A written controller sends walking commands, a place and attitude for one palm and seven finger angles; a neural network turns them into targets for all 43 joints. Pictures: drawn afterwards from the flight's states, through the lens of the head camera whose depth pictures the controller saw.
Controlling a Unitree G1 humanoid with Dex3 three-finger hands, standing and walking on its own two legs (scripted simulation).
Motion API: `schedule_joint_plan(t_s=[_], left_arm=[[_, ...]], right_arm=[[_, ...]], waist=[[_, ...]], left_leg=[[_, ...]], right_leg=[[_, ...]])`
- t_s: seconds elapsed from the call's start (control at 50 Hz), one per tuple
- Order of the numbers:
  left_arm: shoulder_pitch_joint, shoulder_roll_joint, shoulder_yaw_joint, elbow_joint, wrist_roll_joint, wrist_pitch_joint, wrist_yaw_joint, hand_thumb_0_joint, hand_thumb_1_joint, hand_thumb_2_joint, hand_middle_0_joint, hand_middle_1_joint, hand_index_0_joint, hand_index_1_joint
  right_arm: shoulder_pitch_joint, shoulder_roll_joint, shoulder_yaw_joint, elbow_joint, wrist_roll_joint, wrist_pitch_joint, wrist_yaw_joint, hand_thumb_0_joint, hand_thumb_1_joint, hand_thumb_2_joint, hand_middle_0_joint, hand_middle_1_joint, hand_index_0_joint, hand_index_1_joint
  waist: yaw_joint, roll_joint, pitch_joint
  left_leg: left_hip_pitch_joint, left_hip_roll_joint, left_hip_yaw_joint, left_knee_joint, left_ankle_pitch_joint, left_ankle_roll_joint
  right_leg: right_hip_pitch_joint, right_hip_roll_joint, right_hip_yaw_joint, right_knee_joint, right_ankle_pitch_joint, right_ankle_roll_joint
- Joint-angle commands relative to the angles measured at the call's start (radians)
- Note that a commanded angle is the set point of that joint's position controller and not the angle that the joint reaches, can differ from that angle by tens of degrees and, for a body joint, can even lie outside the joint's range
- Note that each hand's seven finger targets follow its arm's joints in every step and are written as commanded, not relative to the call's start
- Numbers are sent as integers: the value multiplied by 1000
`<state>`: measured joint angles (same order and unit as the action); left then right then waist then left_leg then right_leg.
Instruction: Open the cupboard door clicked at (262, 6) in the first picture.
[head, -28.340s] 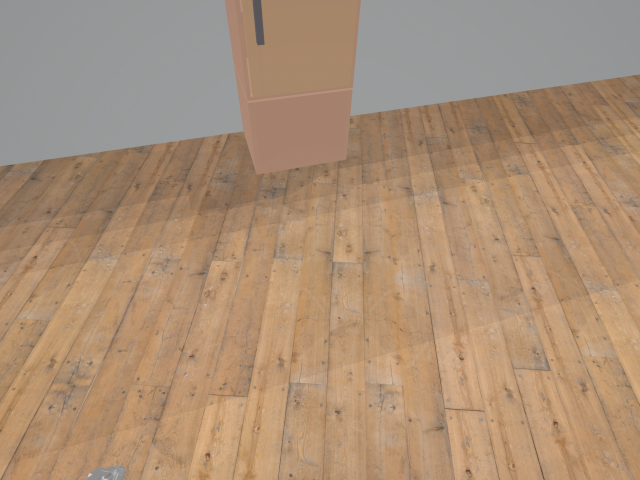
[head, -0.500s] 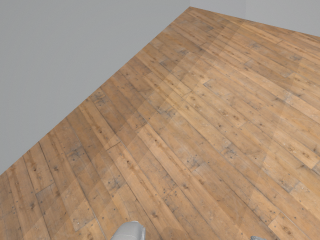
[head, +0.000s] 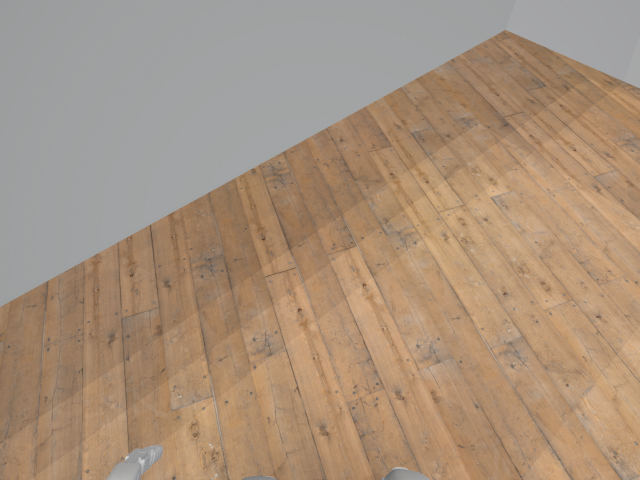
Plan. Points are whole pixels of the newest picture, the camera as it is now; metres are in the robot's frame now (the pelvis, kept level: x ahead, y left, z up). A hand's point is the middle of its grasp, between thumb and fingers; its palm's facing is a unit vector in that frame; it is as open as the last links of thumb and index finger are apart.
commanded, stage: turn to face it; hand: left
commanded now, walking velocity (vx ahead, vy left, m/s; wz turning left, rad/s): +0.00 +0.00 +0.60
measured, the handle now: out of the picture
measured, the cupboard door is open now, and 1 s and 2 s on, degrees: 42 42 42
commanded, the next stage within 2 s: none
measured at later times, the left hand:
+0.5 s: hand out of the picture -0.01 +0.20 -0.18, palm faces +0.37 -0.90 -0.23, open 7.4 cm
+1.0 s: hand out of the picture -0.01 +0.14 -0.15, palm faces +0.60 -0.76 -0.24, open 7.4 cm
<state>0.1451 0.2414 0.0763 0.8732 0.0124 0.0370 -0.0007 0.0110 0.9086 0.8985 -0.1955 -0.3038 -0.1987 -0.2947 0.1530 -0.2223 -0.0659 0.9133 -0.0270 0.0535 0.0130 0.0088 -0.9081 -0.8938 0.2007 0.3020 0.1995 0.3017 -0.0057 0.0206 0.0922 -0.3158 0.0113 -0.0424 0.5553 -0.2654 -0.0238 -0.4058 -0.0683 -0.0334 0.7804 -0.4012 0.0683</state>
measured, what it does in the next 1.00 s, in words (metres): steps on the spot, turning left: right foot, then left foot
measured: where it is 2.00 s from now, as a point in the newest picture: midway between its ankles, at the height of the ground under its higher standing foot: outside the picture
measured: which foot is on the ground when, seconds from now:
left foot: down 0.00-0.04, up 0.06-0.38, down 0.40-0.76, up 0.78-1.00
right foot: up 0.00-0.02, down 0.04-0.40, up 0.42-0.74, down 0.76-1.00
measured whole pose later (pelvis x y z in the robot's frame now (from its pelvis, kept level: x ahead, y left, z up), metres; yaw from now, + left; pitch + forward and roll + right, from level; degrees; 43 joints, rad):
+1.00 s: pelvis +0.04 -0.05 +0.01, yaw +38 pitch +0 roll +2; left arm 0.20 0.17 0.04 0.88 0.02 0.01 0.02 0.01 0.90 0.90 -0.20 -0.30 -0.20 -0.30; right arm 0.12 -0.25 -0.09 0.94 -0.01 0.09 0.03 0.01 -0.91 -0.89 0.20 0.30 0.19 0.30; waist -0.02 0.00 0.11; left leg -0.46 0.02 0.04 0.97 -0.44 -0.06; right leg -0.20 -0.13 -0.21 0.53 -0.33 -0.01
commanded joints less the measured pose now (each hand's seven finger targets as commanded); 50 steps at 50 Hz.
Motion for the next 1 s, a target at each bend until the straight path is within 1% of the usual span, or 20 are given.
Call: schedule_joint_plan(t_s=[0.0,0.02,0.04,0.1,0.14,0.24,0.32,0.36,0.38,0.4,0.44,0.5,0.68,0.7,0.72,0.74,0.76,0.78,0.84,0.98], left_arm=[[190,154,36,-41,15,-48,20,0,900,900,-200,-300,-200,-300],[190,242,47,-43,24,-52,27,0,900,900,-200,-300,-200,-300],[173,225,40,-52,15,-50,33,0,900,900,-200,-300,-200,-300],[29,132,11,-78,12,-45,37,0,900,900,-200,-300,-200,-300],[11,128,11,-84,17,-47,38,0,900,900,-200,-300,-200,-300],[106,163,27,-42,20,-47,33,0,900,900,-200,-300,-200,-300],[109,184,42,-32,14,-44,25,0,900,900,-200,-300,-200,-300],[90,155,40,-48,2,-39,16,0,900,900,-200,-300,-200,-300],[64,77,22,-93,-4,-34,8,0,900,900,-200,-300,-200,-300],[-13,85,9,-123,11,-22,18,0,900,900,-200,-300,-200,-300],[-54,79,15,-104,7,-20,21,0,900,900,-200,-300,-200,-300],[10,76,20,-53,7,-11,6,0,900,900,-200,-300,-200,-300],[97,67,13,-52,-1,-26,11,0,900,900,-200,-300,-200,-300],[146,87,20,-45,1,-36,15,0,900,900,-200,-300,-200,-300],[179,161,34,-41,14,-47,24,0,900,900,-200,-300,-200,-300],[173,238,45,-49,23,-49,31,0,900,900,-200,-300,-200,-300],[146,205,36,-48,13,-51,35,0,900,900,-200,-300,-200,-300],[98,173,27,-57,11,-49,37,0,900,900,-200,-300,-200,-300],[23,117,10,-75,13,-50,39,0,900,900,-200,-300,-200,-300],[129,167,32,-37,17,-49,34,0,900,900,-200,-300,-200,-300]], right_arm=[[-59,-147,-51,-115,14,-22,-6,0,-900,-900,200,300,200,300],[-59,-90,-40,-136,15,-26,-1,0,-900,-900,200,300,200,300],[-62,-132,-50,-135,10,-19,-3,0,-900,-900,200,300,200,300],[-47,-99,-39,-82,9,3,12,0,-900,-900,200,300,200,300],[-33,-81,-32,-71,13,10,21,0,-900,-900,200,300,200,300],[-96,-50,-16,-80,16,-1,26,0,-900,-900,200,300,200,300],[-42,-69,-18,-78,16,-15,19,0,-900,-900,200,300,200,300],[72,-151,-40,-58,8,-28,17,0,-900,-900,200,300,200,300],[142,-274,-72,-50,-3,-32,8,0,-900,-900,200,300,200,300],[200,-295,-72,-27,0,-24,1,0,-900,-900,200,300,200,300],[123,-240,-59,-47,0,-29,-23,0,-900,-900,200,300,200,300],[9,-200,-40,-77,-1,-37,-26,0,-900,-900,200,300,200,300],[-41,-208,-58,-90,1,-20,-16,0,-900,-900,200,300,200,300],[-58,-194,-57,-97,7,-20,-13,0,-900,-900,200,300,200,300],[-44,-140,-50,-109,17,-20,-7,0,-900,-900,200,300,200,300],[-55,-94,-43,-131,17,-22,-1,0,-900,-900,200,300,200,300],[-58,-139,-50,-114,7,-13,-3,0,-900,-900,200,300,200,300],[-72,-127,-52,-100,9,-5,0,0,-900,-900,200,300,200,300],[-41,-87,-37,-65,12,9,18,0,-900,-900,200,300,200,300],[-123,-56,-15,-82,16,-1,24,0,-900,-900,200,300,200,300]], waist=[[76,-89,-178],[87,-366,-176],[82,-301,-182],[1,-225,-103],[-9,-240,-98],[50,-213,-111],[25,-206,-147],[-48,-28,-210],[-89,290,-223],[-117,227,-213],[-83,258,-172],[-17,131,-126],[21,133,-160],[50,85,-176],[65,-111,-193],[76,-336,-160],[59,-307,-146],[37,-279,-104],[-13,-201,-94],[50,-230,-104]], left_leg=[[-220,32,-94,93,-17,47],[-337,-90,50,379,-346,-18],[-300,-29,-11,582,-369,-9],[-281,25,11,723,-191,-31],[-230,26,55,611,-169,-40],[-163,8,137,296,-198,-38],[-25,-8,170,69,-103,-14],[246,84,45,-123,181,42],[384,376,-354,-161,559,198],[333,433,-363,-179,537,270],[227,339,-300,-186,423,237],[137,234,-178,-207,343,180],[18,165,-236,-120,274,152],[-43,125,-210,-60,216,114],[-204,19,-115,104,2,48],[-317,-101,26,367,-338,-16],[-300,-32,-34,573,-348,-6],[-301,-14,-33,674,-289,-13],[-268,15,21,661,-161,-36],[-175,8,131,279,-188,-33]], right_leg=[[409,-132,122,-431,167,-50],[430,-402,388,-492,321,-173],[334,-460,363,-472,398,-239],[229,-288,97,-416,483,-190],[222,-263,2,-416,494,-165],[337,-289,-50,-361,620,-172],[320,-308,-98,-259,626,-142],[124,-251,-170,-30,436,-57],[-180,-92,-181,206,-192,22],[-212,-69,-58,320,-287,2],[-237,-67,22,396,-166,6],[-167,-43,25,346,-31,10],[164,57,-34,-180,71,-8],[277,34,-24,-325,165,-13],[422,-150,157,-460,171,-62],[413,-404,392,-512,313,-185],[315,-433,362,-491,374,-239],[264,-371,308,-469,414,-238],[258,-261,44,-419,527,-179],[375,-296,-62,-350,699,-178]])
